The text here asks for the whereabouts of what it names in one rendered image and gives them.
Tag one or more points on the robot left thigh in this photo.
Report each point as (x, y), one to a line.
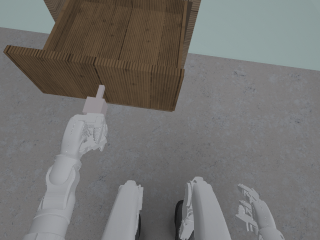
(121, 223)

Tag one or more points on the handle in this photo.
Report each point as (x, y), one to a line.
(96, 104)

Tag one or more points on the right robot forearm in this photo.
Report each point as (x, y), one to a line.
(269, 233)

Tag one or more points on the right robot foot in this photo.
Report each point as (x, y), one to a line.
(178, 220)

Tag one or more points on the left robot hand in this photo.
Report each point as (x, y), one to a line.
(91, 127)

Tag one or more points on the left robot forearm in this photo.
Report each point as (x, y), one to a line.
(55, 210)

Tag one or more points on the drawer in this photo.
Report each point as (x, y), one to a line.
(132, 47)

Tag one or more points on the right robot hand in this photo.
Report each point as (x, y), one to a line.
(257, 215)

